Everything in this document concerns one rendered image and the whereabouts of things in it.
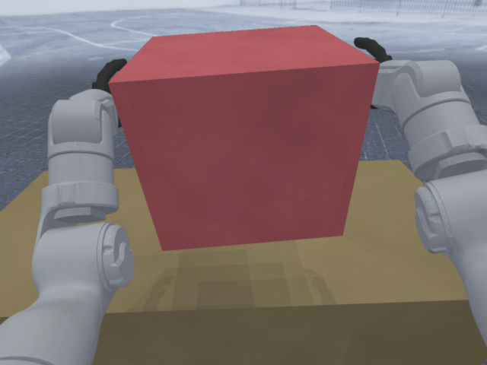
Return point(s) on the pedestal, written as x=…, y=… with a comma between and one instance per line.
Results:
x=373, y=296

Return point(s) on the right robot forearm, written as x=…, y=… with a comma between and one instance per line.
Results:
x=442, y=130

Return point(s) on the left robot forearm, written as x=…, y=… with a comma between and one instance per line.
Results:
x=81, y=156

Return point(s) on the right robot upper arm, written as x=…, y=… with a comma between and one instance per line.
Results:
x=451, y=218

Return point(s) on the robot left hand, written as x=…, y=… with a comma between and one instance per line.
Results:
x=106, y=74

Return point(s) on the left robot upper arm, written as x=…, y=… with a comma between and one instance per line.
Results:
x=77, y=271

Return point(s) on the carton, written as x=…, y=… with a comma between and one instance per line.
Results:
x=246, y=136

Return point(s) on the robot right hand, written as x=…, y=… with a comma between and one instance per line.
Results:
x=377, y=51

